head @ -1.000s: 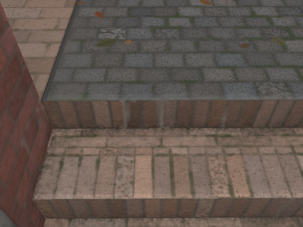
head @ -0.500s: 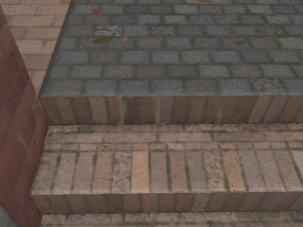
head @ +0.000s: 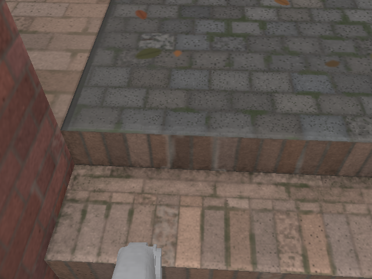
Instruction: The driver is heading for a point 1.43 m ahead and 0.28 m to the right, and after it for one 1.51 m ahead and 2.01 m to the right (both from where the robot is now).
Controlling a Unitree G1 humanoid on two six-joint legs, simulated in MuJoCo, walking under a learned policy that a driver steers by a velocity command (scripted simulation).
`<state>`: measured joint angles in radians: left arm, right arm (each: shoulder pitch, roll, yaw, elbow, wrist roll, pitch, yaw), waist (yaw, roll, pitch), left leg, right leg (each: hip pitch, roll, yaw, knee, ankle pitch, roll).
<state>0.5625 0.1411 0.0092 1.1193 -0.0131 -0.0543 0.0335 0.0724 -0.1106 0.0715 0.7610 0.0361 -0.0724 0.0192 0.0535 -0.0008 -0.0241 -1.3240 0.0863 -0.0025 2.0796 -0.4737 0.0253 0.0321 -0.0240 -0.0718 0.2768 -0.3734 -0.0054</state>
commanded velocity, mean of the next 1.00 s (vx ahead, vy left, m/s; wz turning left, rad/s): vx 0.48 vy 0.00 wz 0.00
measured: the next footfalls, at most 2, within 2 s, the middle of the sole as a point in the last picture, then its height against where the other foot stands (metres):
left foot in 0.10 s outside the picture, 0.17 m higher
right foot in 0.68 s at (239, 211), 0.17 m higher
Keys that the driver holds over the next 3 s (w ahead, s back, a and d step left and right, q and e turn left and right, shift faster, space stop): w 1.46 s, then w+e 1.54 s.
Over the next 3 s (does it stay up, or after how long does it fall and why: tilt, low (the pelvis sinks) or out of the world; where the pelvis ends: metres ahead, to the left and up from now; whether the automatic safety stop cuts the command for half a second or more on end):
stays up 1.52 -0.28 0.50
